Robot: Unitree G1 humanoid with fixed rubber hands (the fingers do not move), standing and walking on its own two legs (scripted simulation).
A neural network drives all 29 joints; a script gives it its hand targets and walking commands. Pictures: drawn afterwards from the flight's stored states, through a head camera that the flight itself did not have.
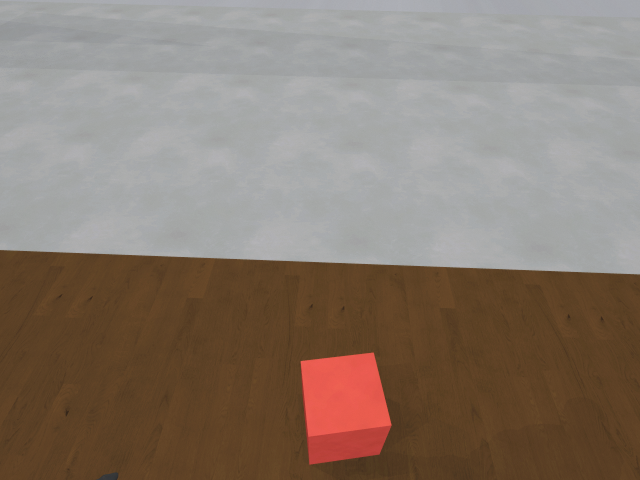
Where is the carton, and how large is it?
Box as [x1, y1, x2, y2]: [301, 353, 391, 464]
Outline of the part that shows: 373,353 301,361 302,392 309,464 379,453 391,425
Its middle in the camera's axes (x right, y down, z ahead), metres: +0.06 +0.48 +1.11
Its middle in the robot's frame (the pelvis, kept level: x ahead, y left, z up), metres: +0.47 -0.04 -0.66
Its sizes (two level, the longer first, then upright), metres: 0.210 0.200 0.250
